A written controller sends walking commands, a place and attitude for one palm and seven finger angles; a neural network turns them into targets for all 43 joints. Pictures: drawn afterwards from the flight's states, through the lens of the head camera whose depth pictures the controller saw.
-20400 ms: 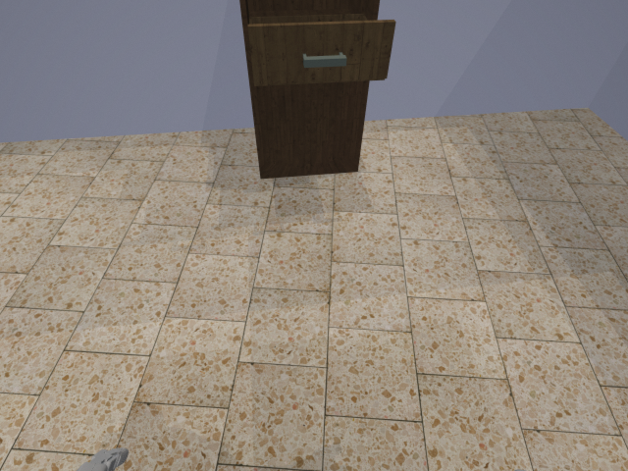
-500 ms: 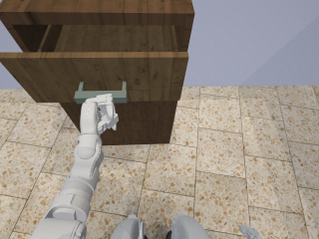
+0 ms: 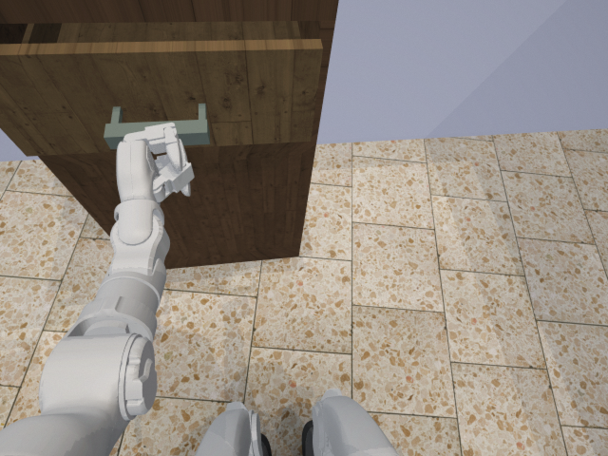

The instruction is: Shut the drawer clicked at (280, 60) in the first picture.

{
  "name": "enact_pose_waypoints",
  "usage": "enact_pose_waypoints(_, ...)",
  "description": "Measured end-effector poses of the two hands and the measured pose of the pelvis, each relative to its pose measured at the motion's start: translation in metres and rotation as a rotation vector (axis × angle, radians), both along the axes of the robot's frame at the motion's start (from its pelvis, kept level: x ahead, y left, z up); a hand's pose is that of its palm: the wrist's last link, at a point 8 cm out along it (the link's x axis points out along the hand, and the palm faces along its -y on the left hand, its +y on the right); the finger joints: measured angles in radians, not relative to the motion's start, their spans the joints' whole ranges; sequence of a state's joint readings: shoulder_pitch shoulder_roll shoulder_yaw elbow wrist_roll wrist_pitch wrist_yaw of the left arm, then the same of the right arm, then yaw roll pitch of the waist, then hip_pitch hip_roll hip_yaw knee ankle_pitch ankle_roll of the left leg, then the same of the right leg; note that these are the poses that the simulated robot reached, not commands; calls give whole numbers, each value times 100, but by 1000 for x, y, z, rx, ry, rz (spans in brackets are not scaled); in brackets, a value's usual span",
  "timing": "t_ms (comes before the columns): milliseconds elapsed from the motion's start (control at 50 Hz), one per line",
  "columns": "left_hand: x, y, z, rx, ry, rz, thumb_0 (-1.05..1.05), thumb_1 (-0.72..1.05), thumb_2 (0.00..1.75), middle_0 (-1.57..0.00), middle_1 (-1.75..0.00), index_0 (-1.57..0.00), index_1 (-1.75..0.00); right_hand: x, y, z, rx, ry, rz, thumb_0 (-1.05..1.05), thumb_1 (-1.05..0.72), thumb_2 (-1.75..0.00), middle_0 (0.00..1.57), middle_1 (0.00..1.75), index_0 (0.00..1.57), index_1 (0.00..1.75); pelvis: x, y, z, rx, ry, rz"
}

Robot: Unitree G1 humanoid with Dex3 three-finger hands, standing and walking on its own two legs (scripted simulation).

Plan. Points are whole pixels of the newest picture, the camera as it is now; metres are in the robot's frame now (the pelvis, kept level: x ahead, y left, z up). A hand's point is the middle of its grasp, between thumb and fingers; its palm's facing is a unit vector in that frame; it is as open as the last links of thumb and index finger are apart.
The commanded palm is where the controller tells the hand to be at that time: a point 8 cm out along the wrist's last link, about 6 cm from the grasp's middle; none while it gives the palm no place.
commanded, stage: push the drawer shut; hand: left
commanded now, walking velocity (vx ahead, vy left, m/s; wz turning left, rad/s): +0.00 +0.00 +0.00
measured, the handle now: (159, 123) +0.56 +0.16 +0.04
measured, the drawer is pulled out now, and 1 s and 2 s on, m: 0.05 0.00 0.00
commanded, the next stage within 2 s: pull the fist back off the drawer in 0.64 s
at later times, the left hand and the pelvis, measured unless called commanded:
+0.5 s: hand (187, 137) +0.54 +0.12 +0.04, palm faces +0.07 -1.00 -0.02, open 3.2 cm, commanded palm +0.53 +0.15 +0.05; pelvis +0.00 +0.01 -0.01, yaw -1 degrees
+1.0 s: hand (188, 137) +0.54 +0.12 +0.04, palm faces +0.07 -1.00 -0.05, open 2.9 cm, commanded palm +0.52 +0.14 +0.05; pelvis -0.02 +0.01 -0.02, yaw +0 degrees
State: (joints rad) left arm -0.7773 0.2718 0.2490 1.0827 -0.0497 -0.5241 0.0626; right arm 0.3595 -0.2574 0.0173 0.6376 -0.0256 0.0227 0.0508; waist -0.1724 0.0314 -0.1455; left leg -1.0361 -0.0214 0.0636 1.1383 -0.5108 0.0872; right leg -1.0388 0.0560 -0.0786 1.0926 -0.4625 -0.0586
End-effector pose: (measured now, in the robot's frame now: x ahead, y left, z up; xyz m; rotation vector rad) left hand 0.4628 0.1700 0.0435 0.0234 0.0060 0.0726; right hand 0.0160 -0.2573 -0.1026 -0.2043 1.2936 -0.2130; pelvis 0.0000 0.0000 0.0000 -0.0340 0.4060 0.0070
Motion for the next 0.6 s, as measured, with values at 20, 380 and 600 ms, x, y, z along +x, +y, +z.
enact_pose_waypoints(20,2,0,0,0,-1,0,5,80,87,-140,-160,-140,-160,-3,0,0,-1,8,-4,1,-91,-90,20,30,20,30,0,0,0,-1,2,0)
enact_pose_waypoints(380,44,1,0,-1,8,-5,5,81,88,-140,-160,-140,-160,-34,14,1,2,134,-40,0,-91,-90,20,30,20,30,4,10,-6,-25,50,4)
enact_pose_waypoints(600,53,2,-3,2,9,-3,0,76,94,-140,-160,-140,-160,-48,18,1,0,188,-38,0,-91,-90,21,30,20,30,2,11,-10,-39,68,18)
